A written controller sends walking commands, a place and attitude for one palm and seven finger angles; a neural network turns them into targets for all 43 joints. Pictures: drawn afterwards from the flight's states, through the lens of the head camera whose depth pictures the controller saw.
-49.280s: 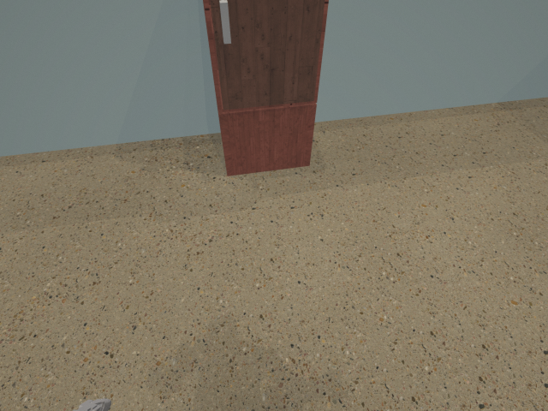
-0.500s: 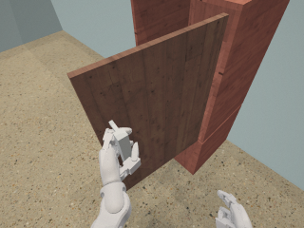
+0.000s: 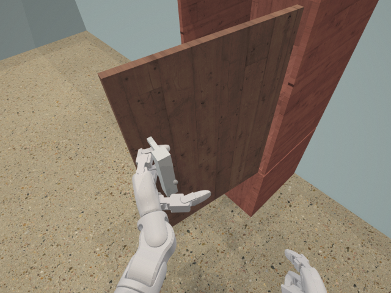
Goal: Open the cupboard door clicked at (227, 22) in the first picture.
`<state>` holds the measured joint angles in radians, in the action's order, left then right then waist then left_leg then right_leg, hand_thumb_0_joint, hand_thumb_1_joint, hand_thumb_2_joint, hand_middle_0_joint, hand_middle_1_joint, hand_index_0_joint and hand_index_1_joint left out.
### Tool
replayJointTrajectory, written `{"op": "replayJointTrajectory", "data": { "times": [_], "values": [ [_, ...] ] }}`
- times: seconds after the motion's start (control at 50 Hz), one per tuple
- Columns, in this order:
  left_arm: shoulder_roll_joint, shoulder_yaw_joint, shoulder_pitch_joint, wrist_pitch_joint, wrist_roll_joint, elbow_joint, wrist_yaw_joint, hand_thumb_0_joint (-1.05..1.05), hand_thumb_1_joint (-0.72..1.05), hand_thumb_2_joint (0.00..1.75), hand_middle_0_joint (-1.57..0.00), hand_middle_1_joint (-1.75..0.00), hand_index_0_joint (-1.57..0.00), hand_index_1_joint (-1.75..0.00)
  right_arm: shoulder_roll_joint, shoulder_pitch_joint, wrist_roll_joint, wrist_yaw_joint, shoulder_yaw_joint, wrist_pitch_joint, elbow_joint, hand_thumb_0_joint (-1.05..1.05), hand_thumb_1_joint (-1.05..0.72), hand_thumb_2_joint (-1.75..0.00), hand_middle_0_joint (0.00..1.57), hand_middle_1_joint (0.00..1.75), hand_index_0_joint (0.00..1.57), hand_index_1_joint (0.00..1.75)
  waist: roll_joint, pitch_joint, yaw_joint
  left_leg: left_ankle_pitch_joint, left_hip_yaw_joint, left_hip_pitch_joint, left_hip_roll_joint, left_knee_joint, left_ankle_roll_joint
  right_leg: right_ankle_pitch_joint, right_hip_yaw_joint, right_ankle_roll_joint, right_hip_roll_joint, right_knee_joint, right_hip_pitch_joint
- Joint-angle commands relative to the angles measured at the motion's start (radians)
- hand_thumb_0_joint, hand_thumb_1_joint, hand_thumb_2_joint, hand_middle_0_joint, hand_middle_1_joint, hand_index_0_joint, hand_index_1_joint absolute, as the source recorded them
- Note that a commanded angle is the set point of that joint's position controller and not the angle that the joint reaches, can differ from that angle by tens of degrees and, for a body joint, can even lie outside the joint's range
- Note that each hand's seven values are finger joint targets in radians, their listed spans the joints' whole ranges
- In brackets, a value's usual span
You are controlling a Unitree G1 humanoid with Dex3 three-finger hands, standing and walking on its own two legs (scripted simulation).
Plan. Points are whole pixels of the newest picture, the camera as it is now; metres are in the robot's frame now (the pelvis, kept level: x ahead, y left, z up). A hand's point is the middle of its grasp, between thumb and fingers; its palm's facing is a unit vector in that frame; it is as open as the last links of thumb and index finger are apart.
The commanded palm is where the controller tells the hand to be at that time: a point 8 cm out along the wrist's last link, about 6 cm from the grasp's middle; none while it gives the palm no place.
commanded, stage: open thumb and fingers to let go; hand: left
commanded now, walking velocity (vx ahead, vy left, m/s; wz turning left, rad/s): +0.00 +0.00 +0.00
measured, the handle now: (161, 166) +0.36 +0.09 +0.07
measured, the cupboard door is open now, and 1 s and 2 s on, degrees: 81 82 82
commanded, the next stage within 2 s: slide the hand sideways off the handle in 0.30 s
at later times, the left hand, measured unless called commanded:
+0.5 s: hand (171, 187) +0.31 +0.07 +0.07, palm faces +0.11 -0.99 -0.07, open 15.1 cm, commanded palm +0.28 +0.09 +0.07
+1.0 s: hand (159, 208) +0.26 +0.08 +0.07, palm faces -0.11 -0.99 +0.00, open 16.1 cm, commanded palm +0.24 +0.14 +0.07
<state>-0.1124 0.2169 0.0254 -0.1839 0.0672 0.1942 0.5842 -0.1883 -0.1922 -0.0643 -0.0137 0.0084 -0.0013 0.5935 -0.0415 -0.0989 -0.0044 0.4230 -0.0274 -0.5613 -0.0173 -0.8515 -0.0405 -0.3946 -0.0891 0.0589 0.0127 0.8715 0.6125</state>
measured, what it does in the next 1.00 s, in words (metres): stands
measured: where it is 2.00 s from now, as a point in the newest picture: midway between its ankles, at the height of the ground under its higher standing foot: outside the picture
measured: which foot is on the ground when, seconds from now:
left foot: down 0.00-1.00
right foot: down 0.00-1.00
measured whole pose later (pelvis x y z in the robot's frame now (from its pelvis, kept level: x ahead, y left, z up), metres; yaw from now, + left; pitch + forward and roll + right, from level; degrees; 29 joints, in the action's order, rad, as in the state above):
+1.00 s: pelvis +0.01 +0.03 +0.00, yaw -2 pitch +7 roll +0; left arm 0.04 0.24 -0.26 -0.22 -0.01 -0.09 0.10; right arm -0.20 -0.27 -0.01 0.01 -0.02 -0.05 0.45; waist -0.02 -0.08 0.00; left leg 0.47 0.02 -0.55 0.00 -0.89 0.01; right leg -0.41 -0.04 0.01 0.02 0.89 0.60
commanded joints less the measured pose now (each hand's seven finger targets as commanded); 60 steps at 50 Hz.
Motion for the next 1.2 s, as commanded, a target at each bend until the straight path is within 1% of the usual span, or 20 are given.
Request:
{"op": "replayJointTrajectory", "data": {
  "times": [0.0,0.2,0.26,0.32,0.38,0.4,0.42,0.44,0.48,0.5,0.52,0.56,0.58,0.66,0.74,0.82,0.94,1.04,1.14,1.18],
  "values": [
    [-0.093,0.030,0.278,-0.060,0.033,-0.192,0.020,0.00,-0.50,0.30,-0.26,-0.95,-0.26,-0.95,-0.077,0.111,0.004,-0.001,0.021,-0.047,-0.153,0.00,-0.90,-0.90,0.20,0.30,0.20,0.30,0.141,-0.196,-0.010,-0.119,0.023,0.024,0.041,0.077,0.051,0.098,0.079,-0.036,0.021,-0.199,-0.161],
    [-0.114,0.029,0.323,-0.043,0.033,-0.151,0.045,0.00,-0.50,0.30,-0.18,-0.45,-0.18,-0.45,-0.076,0.117,0.004,0.008,0.020,-0.041,-0.149,0.00,-0.90,-0.90,0.20,0.30,0.20,0.30,0.118,-0.223,0.002,-0.136,0.017,0.034,0.035,0.091,0.045,0.097,0.045,-0.022,0.003,-0.165,-0.154],
    [-0.156,0.063,0.347,-0.038,0.033,-0.154,0.047,0.00,-0.50,0.30,-0.15,-0.30,-0.15,-0.30,-0.074,0.115,0.004,0.015,0.019,-0.043,-0.148,0.00,-0.90,-0.90,0.20,0.30,0.20,0.30,0.119,-0.211,-0.010,-0.141,0.014,0.040,0.030,0.087,0.044,0.104,0.030,-0.022,-0.001,-0.148,-0.129],
    [-0.141,0.047,0.372,-0.035,0.027,-0.146,0.049,0.00,-0.50,0.30,-0.15,-0.30,-0.15,-0.30,-0.077,0.124,0.006,0.015,0.017,-0.038,-0.144,0.00,-0.90,-0.90,0.20,0.30,0.20,0.30,0.139,-0.205,-0.006,-0.115,0.011,0.031,0.032,0.091,0.044,0.065,0.034,-0.023,0.000,-0.157,-0.126],
    [-0.158,0.059,0.399,-0.031,0.029,-0.139,0.054,0.00,-0.50,0.30,-0.15,-0.30,-0.15,-0.30,-0.074,0.135,0.007,0.014,0.017,-0.036,-0.142,0.00,-0.90,-0.90,0.20,0.30,0.20,0.30,0.116,-0.203,-0.008,-0.096,0.010,0.031,0.033,0.090,0.043,0.043,0.032,-0.021,-0.001,-0.151,-0.110],
    [-0.053,0.268,0.388,-0.076,0.146,-0.136,-0.155,0.00,-0.50,0.30,-0.15,-0.30,-0.15,-0.30,-0.106,0.041,0.009,0.014,0.016,-0.034,-0.111,0.00,-0.90,-0.90,0.20,0.30,0.20,0.30,0.175,-0.125,-0.100,-0.112,0.011,0.053,0.029,0.077,0.064,0.137,0.054,-0.026,0.004,-0.143,-0.056],
    [0.034,0.175,0.431,-0.126,0.110,-0.213,-0.271,0.00,-0.50,0.30,-0.15,-0.30,-0.15,-0.30,-0.108,0.031,0.022,0.006,0.026,-0.036,-0.146,0.00,-0.90,-0.90,0.20,0.30,0.20,0.30,0.127,-0.215,-0.060,-0.128,0.012,0.062,0.033,0.074,0.067,0.173,0.058,-0.020,0.010,-0.128,-0.096],
    [0.053,0.182,0.434,-0.153,0.091,-0.240,-0.358,0.00,-0.50,0.30,-0.15,-0.30,-0.15,-0.30,-0.109,0.040,0.029,-0.002,0.023,-0.041,-0.163,0.00,-0.90,-0.90,0.20,0.30,0.20,0.30,0.084,-0.257,-0.052,-0.131,0.014,0.083,0.036,0.068,0.069,0.186,0.068,-0.018,0.011,-0.118,-0.117],
    [0.038,0.204,0.408,-0.166,0.018,-0.231,-0.511,0.00,-0.50,0.30,-0.15,-0.30,-0.15,-0.30,-0.108,0.029,0.051,-0.012,0.013,-0.064,-0.188,0.00,-0.90,-0.90,0.20,0.30,0.20,0.30,0.074,-0.241,-0.063,-0.110,0.005,0.095,0.037,0.078,0.071,0.171,0.062,-0.020,0.006,-0.122,-0.114],
    [0.018,0.194,0.405,-0.153,-0.040,-0.242,-0.553,0.00,-0.50,0.30,-0.15,-0.30,-0.15,-0.30,-0.108,0.033,0.065,-0.016,0.006,-0.073,-0.204,0.00,-0.90,-0.90,0.20,0.30,0.20,0.30,0.025,-0.236,-0.058,-0.094,0.000,0.107,0.037,0.091,0.067,0.145,0.058,-0.018,0.003,-0.130,-0.112],
    [0.004,0.171,0.390,-0.135,-0.094,-0.220,-0.569,0.00,-0.50,0.30,-0.15,-0.30,-0.15,-0.30,-0.106,0.035,0.074,-0.021,-0.001,-0.084,-0.208,0.00,-0.90,-0.90,0.20,0.30,0.20,0.30,0.063,-0.198,-0.061,-0.065,-0.009,0.094,0.035,0.103,0.063,0.108,0.044,-0.023,-0.002,-0.140,-0.103],
    [0.014,0.103,0.345,-0.101,-0.153,-0.212,-0.556,0.00,-0.50,0.30,-0.15,-0.30,-0.15,-0.30,-0.113,0.042,0.082,-0.025,-0.003,-0.098,-0.217,0.00,-0.90,-0.90,0.20,0.30,0.20,0.30,0.120,-0.174,-0.041,-0.034,-0.017,0.076,0.035,0.125,0.055,0.056,0.032,-0.029,-0.007,-0.155,-0.109],
    [0.007,0.091,0.316,-0.092,-0.159,-0.231,-0.539,0.00,-0.50,0.30,-0.15,-0.30,-0.15,-0.30,-0.113,0.045,0.082,-0.022,-0.003,-0.105,-0.224,0.00,-0.90,-0.90,0.20,0.30,0.20,0.30,0.101,-0.178,-0.027,-0.038,-0.016,0.079,0.037,0.134,0.053,0.053,0.027,-0.029,-0.006,-0.152,-0.114],
    [0.040,0.058,0.191,-0.086,-0.117,-0.279,-0.477,0.00,-0.50,0.30,-0.15,-0.30,-0.15,-0.30,-0.116,0.025,0.073,0.001,0.003,-0.114,-0.240,0.00,-0.90,-0.90,0.20,0.30,0.20,0.30,0.134,-0.181,-0.006,-0.104,-0.009,0.073,0.030,0.131,0.051,0.110,0.022,-0.028,-0.005,-0.133,-0.134],
    [0.085,0.032,0.086,-0.096,-0.081,-0.350,-0.461,0.00,-0.50,0.30,-0.15,-0.30,-0.15,-0.30,-0.113,0.022,0.068,0.014,0.006,-0.107,-0.261,0.00,-0.90,-0.90,0.20,0.30,0.20,0.30,0.109,-0.184,0.011,-0.143,0.005,0.066,0.027,0.124,0.048,0.153,0.027,-0.022,-0.005,-0.115,-0.152],
    [0.122,0.000,-0.058,-0.094,-0.074,-0.419,-0.461,0.00,-0.50,0.30,-0.15,-0.30,-0.15,-0.30,-0.108,0.022,0.064,0.019,0.004,-0.099,-0.287,0.00,-0.90,-0.90,0.20,0.30,0.20,0.30,0.095,-0.185,0.036,-0.176,0.017,0.050,0.028,0.119,0.046,0.197,0.033,-0.019,-0.005,-0.103,-0.185],
    [0.137,0.002,-0.209,-0.103,-0.074,-0.551,-0.469,0.00,-0.50,0.30,-0.15,-0.30,-0.15,-0.30,-0.101,0.010,0.064,0.018,0.004,-0.095,-0.313,0.00,-0.90,-0.90,0.20,0.30,0.20,0.30,0.072,-0.158,0.025,-0.211,0.021,0.046,0.025,0.096,0.045,0.250,0.032,-0.022,-0.009,-0.083,-0.174],
    [0.193,-0.038,-0.214,-0.118,-0.092,-0.591,-0.509,0.00,-0.50,0.30,-0.15,-0.30,-0.15,-0.30,-0.113,0.005,0.064,0.000,0.005,-0.107,-0.304,0.00,-0.90,-0.90,0.20,0.30,0.20,0.30,0.089,-0.139,-0.007,-0.161,0.017,0.020,0.029,0.061,0.051,0.216,0.042,-0.032,-0.011,-0.081,-0.130],
    [0.228,-0.102,-0.318,-0.113,-0.137,-0.609,-0.561,0.00,-0.50,0.30,-0.15,-0.30,-0.15,-0.30,-0.111,-0.002,0.068,-0.013,0.006,-0.121,-0.307,0.00,-0.90,-0.90,0.20,0.30,0.20,0.30,0.080,-0.185,0.016,-0.206,0.022,0.010,0.039,0.047,0.050,0.282,0.049,-0.034,-0.009,-0.072,-0.177],
    [0.257,-0.150,-0.355,-0.108,-0.158,-0.613,-0.578,0.00,-0.50,0.30,-0.15,-0.30,-0.15,-0.30,-0.112,-0.007,0.070,-0.016,0.007,-0.124,-0.303,0.00,-0.90,-0.90,0.20,0.30,0.20,0.30,0.109,-0.194,0.021,-0.219,0.023,-0.002,0.041,0.041,0.050,0.316,0.056,-0.038,-0.007,-0.073,-0.203]
  ]
}}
